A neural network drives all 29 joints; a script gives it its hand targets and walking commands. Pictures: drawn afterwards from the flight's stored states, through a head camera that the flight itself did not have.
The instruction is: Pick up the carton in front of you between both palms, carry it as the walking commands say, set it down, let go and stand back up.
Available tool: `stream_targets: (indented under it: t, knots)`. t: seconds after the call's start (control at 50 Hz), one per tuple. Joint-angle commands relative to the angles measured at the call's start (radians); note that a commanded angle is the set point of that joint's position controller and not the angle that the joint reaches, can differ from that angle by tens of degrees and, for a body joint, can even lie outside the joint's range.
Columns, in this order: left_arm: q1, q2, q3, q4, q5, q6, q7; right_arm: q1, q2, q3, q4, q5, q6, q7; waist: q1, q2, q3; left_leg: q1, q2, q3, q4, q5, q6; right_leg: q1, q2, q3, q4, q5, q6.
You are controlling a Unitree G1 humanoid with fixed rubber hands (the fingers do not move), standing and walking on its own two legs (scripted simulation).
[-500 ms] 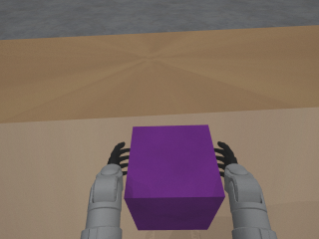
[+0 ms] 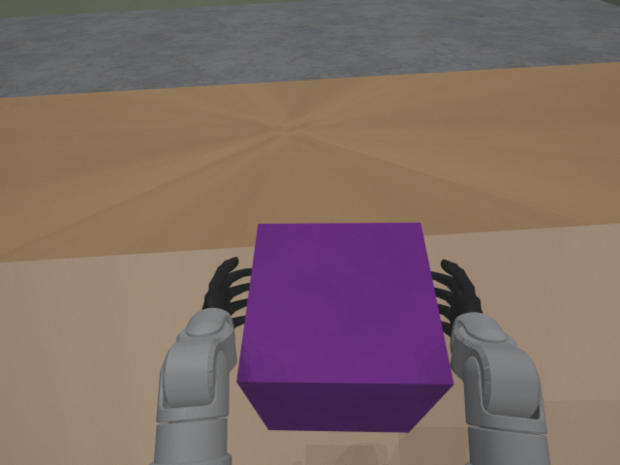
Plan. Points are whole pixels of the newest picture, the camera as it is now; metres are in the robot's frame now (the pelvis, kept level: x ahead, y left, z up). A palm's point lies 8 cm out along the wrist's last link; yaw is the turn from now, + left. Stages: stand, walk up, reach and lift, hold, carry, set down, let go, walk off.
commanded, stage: carry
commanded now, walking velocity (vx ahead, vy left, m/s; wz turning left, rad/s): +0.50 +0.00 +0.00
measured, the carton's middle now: (338, 335) +0.30 -0.01 +0.03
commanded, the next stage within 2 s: none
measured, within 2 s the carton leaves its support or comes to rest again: neither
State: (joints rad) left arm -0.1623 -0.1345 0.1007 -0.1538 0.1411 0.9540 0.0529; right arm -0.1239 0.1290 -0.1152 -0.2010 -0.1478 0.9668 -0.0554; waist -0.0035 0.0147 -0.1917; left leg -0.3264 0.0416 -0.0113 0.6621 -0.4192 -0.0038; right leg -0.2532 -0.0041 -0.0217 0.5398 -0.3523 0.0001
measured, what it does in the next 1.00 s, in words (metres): walks ahead: left foot, then right foot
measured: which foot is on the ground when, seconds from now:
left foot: up 0.00-0.10, down 0.12-0.44, up 0.46-0.90, down 0.92-1.00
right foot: down 0.00-0.14, up 0.16-0.42, down 0.44-0.92, up 0.94-1.00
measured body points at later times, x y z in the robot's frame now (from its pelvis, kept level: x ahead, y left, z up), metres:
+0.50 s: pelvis +0.26 -0.04 -0.01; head +0.24 -0.04 +0.44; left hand +0.51 +0.11 +0.07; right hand +0.50 -0.20 +0.06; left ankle +0.08 +0.09 -0.69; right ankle +0.34 -0.12 -0.73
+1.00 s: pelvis +0.59 -0.01 -0.01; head +0.57 +0.00 +0.44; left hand +0.83 +0.13 +0.05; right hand +0.81 -0.17 +0.06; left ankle +0.67 +0.07 -0.73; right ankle +0.38 -0.12 -0.66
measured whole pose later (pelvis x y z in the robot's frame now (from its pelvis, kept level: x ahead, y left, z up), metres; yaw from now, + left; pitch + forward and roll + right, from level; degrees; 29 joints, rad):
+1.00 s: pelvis +0.59 -0.01 -0.01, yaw -3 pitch +4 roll +1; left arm 0.08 -0.14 0.06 -0.50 0.02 1.16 0.16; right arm 0.08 0.13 -0.03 -0.47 -0.01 1.14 -0.15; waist -0.01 -0.04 -0.11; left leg -0.46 0.05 0.27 0.58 -0.19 0.10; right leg -0.18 -0.10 -0.09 0.97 -0.47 0.01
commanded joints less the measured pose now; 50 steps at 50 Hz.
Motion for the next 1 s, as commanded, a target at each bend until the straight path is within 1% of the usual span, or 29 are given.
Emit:
stream_targets:
  t: [0.0, 0.02, 0.06, 0.08, 0.1, 0.12, 0.14, 0.16, 0.18, 0.2, 0.28, 0.36, 0.4, 0.42, 0.44, 0.46, 0.48, 0.5, 0.54, 0.58, 0.62, 0.7, 0.82, 0.86, 0.9, 0.92, 0.94, 0.96, 0.98]
  knots:
    - [-0.365, -0.824, -0.634, -0.177, -0.271, 0.050, -0.125, -0.506, 0.831, 0.714, -0.179, 0.325, 0.048, 0.131, 0.040, -0.223, -0.024, -0.451, -0.023, 0.118, 0.070, -0.148, -0.002, 0.377, -0.328, 0.445, -0.222, 0.347, -0.213]
    - [-0.345, -0.817, -0.631, -0.224, -0.272, 0.072, -0.104, -0.473, 0.830, 0.718, -0.206, 0.339, 0.067, 0.116, 0.039, -0.175, -0.054, -0.413, -0.025, 0.131, 0.008, -0.118, -0.001, 0.391, -0.315, 0.384, -0.198, 0.419, -0.202]
    - [-0.322, -0.818, -0.640, -0.319, -0.288, 0.109, -0.069, -0.393, 0.842, 0.707, -0.262, 0.350, 0.100, 0.082, 0.026, -0.167, -0.114, -0.201, -0.060, 0.194, -0.163, 0.051, -0.001, 0.315, -0.249, 0.217, -0.159, 0.366, -0.138]
    - [-0.293, -0.817, -0.644, -0.354, -0.296, 0.124, -0.055, -0.354, 0.848, 0.694, -0.289, 0.349, 0.114, 0.064, 0.013, -0.153, -0.150, 0.029, -0.076, 0.224, -0.266, 0.157, 0.001, 0.186, -0.201, 0.107, -0.100, 0.304, -0.098]
    - [-0.262, -0.811, -0.649, -0.386, -0.303, 0.137, -0.041, -0.310, 0.847, 0.674, -0.309, 0.344, 0.126, 0.046, 0.000, -0.109, -0.196, 0.313, -0.042, 0.183, -0.306, 0.211, 0.013, -0.004, -0.161, 0.020, -0.003, 0.275, -0.060]
    - [-0.267, -0.796, -0.652, -0.429, -0.316, 0.154, -0.028, -0.256, 0.829, 0.649, -0.318, 0.327, 0.135, 0.024, -0.023, 0.089, -0.212, 0.505, 0.152, -0.118, -0.414, 0.037, 0.082, -0.232, -0.095, -0.081, 0.245, 0.142, -0.009]
    - [-0.284, -0.779, -0.661, -0.473, -0.340, 0.170, -0.017, -0.226, 0.818, 0.622, -0.322, 0.297, 0.140, -0.001, -0.025, 0.302, -0.171, 0.639, 0.369, -0.458, -0.421, 0.223, 0.215, -0.525, -0.006, -0.117, 0.418, -0.097, 0.015]
    - [-0.288, -0.773, -0.677, -0.490, -0.362, 0.178, -0.008, -0.206, 0.815, 0.601, -0.357, 0.282, 0.148, -0.021, -0.025, 0.203, -0.125, 0.626, 0.418, -0.481, -0.393, 0.378, 0.275, -0.606, -0.057, -0.033, 0.497, -0.201, -0.007]
    - [-0.279, -0.764, -0.663, -0.484, -0.366, 0.181, 0.003, -0.228, 0.806, 0.596, -0.393, 0.285, 0.155, -0.040, -0.025, 0.114, -0.109, 0.615, 0.401, -0.404, -0.377, 0.481, 0.266, -0.637, -0.085, -0.019, 0.524, -0.214, -0.014]
    - [-0.259, -0.757, -0.645, -0.472, -0.362, 0.182, 0.015, -0.250, 0.789, 0.594, -0.417, 0.290, 0.158, -0.056, -0.026, 0.059, -0.113, 0.601, 0.377, -0.328, -0.389, 0.470, 0.237, -0.633, -0.099, -0.017, 0.490, -0.194, -0.019]
    - [-0.168, -0.727, -0.567, -0.446, -0.319, 0.165, 0.080, -0.250, 0.721, 0.599, -0.467, 0.321, 0.148, -0.096, -0.017, 0.091, -0.076, 0.437, 0.254, -0.052, -0.449, 0.397, 0.151, -0.450, -0.069, -0.099, 0.200, 0.026, 0.002]
    - [-0.092, -0.653, -0.511, -0.454, -0.274, 0.147, 0.135, -0.194, 0.652, 0.594, -0.465, 0.340, 0.137, -0.120, -0.008, 0.145, -0.042, 0.255, 0.209, 0.100, -0.410, 0.439, 0.098, -0.159, -0.019, -0.209, -0.002, 0.228, -0.008]
    - [-0.074, -0.629, -0.506, -0.456, -0.275, 0.143, 0.142, -0.177, 0.627, 0.595, -0.470, 0.343, 0.138, -0.125, 0.006, 0.104, -0.083, 0.143, 0.166, 0.193, -0.230, 0.543, 0.061, 0.104, 0.026, -0.276, -0.039, 0.220, -0.019]
    - [-0.066, -0.621, -0.505, -0.453, -0.278, 0.145, 0.143, -0.163, 0.611, 0.594, -0.467, 0.345, 0.142, -0.126, 0.015, 0.067, -0.129, 0.056, 0.127, 0.235, -0.071, 0.538, 0.034, 0.274, 0.009, -0.247, -0.041, 0.159, -0.030]
    - [-0.049, -0.606, -0.502, -0.451, -0.278, 0.148, 0.144, -0.174, 0.587, 0.596, -0.481, 0.346, 0.148, -0.125, 0.040, -0.092, -0.160, -0.095, 0.056, 0.243, 0.191, 0.351, -0.009, 0.376, -0.199, 0.099, -0.187, -0.072, -0.090]
    - [-0.066, -0.596, -0.512, -0.447, -0.285, 0.151, 0.142, -0.171, 0.588, 0.603, -0.489, 0.349, 0.155, -0.123, 0.031, -0.294, -0.179, -0.339, -0.044, 0.182, 0.460, -0.038, -0.032, 0.507, -0.452, 0.535, -0.334, -0.129, -0.222]
    - [-0.057, -0.620, -0.530, -0.461, -0.303, 0.152, 0.134, -0.166, 0.595, 0.616, -0.493, 0.359, 0.158, -0.118, 0.031, -0.237, -0.155, -0.405, 0.016, 0.056, 0.586, -0.067, 0.002, 0.463, -0.467, 0.561, -0.351, -0.023, -0.246]
    - [-0.066, -0.647, -0.552, -0.474, -0.311, 0.150, 0.123, -0.162, 0.625, 0.621, -0.484, 0.358, 0.158, -0.108, 0.028, -0.172, -0.140, -0.417, 0.054, 0.031, 0.616, -0.034, 0.025, 0.405, -0.429, 0.474, -0.332, 0.097, -0.234]
    - [-0.119, -0.709, -0.598, -0.510, -0.321, 0.142, 0.097, -0.154, 0.694, 0.623, -0.458, 0.349, 0.147, -0.083, 0.022, -0.032, -0.129, -0.380, 0.113, 0.009, 0.531, 0.083, 0.038, 0.302, -0.389, 0.315, -0.342, 0.162, -0.182]
    - [-0.136, -0.740, -0.642, -0.532, -0.335, 0.135, 0.066, -0.138, 0.736, 0.630, -0.455, 0.326, 0.130, -0.064, 0.020, -0.052, -0.118, -0.306, 0.100, 0.044, 0.389, 0.132, 0.031, 0.230, -0.340, 0.169, -0.371, 0.137, -0.137]
    - [-0.146, -0.733, -0.671, -0.538, -0.356, 0.132, 0.038, -0.133, 0.748, 0.632, -0.449, 0.299, 0.117, -0.056, 0.020, -0.088, -0.094, -0.293, 0.086, 0.082, 0.267, 0.164, 0.020, 0.207, -0.314, 0.089, -0.401, 0.106, -0.136]
    - [-0.118, -0.681, -0.676, -0.526, -0.365, 0.139, 0.019, -0.101, 0.712, 0.631, -0.442, 0.271, 0.120, -0.063, 0.020, -0.131, -0.031, -0.303, 0.059, 0.149, 0.024, 0.293, 0.011, 0.238, -0.265, -0.025, -0.399, 0.232, -0.130]
    - [-0.055, -0.598, -0.602, -0.485, -0.311, 0.178, 0.059, -0.096, 0.628, 0.614, -0.449, 0.282, 0.163, -0.085, 0.028, -0.162, 0.063, -0.258, 0.030, 0.225, -0.130, 0.372, 0.029, 0.298, -0.249, -0.109, -0.352, 0.425, -0.108]
    - [-0.057, -0.587, -0.593, -0.483, -0.300, 0.186, 0.070, -0.100, 0.614, 0.608, -0.447, 0.292, 0.171, -0.086, 0.022, -0.168, 0.052, -0.151, 0.003, 0.269, -0.153, 0.321, 0.048, 0.297, -0.245, -0.145, -0.256, 0.555, -0.092]
    - [-0.062, -0.584, -0.598, -0.495, -0.296, 0.190, 0.076, -0.081, 0.613, 0.596, -0.427, 0.297, 0.172, -0.084, -0.007, -0.104, -0.053, 0.194, -0.049, 0.309, -0.179, 0.244, 0.057, 0.170, -0.179, -0.231, 0.048, 0.652, -0.047]
    - [-0.071, -0.581, -0.602, -0.510, -0.297, 0.191, 0.077, -0.072, 0.610, 0.591, -0.426, 0.297, 0.169, -0.083, -0.030, 0.030, -0.119, 0.403, 0.130, 0.013, -0.276, 0.049, 0.115, -0.050, -0.122, -0.225, 0.296, 0.461, 0.000]
    - [-0.077, -0.586, -0.611, -0.538, -0.305, 0.192, 0.073, -0.083, 0.623, 0.601, -0.417, 0.304, 0.164, -0.079, -0.030, 0.296, -0.195, 0.602, 0.376, -0.435, -0.406, 0.001, 0.247, -0.332, -0.002, -0.177, 0.613, 0.079, 0.038]
    - [-0.094, -0.617, -0.637, -0.532, -0.317, 0.186, 0.067, -0.075, 0.668, 0.609, -0.417, 0.317, 0.160, -0.069, -0.020, 0.263, -0.168, 0.597, 0.398, -0.493, -0.451, 0.213, 0.252, -0.448, -0.008, -0.045, 0.741, -0.115, 0.015]
    - [-0.096, -0.673, -0.649, -0.517, -0.319, 0.176, 0.056, -0.098, 0.712, 0.626, -0.438, 0.330, 0.150, -0.057, -0.020, 0.182, -0.167, 0.552, 0.372, -0.373, -0.417, 0.348, 0.238, -0.460, -0.063, 0.000, 0.793, -0.093, -0.013]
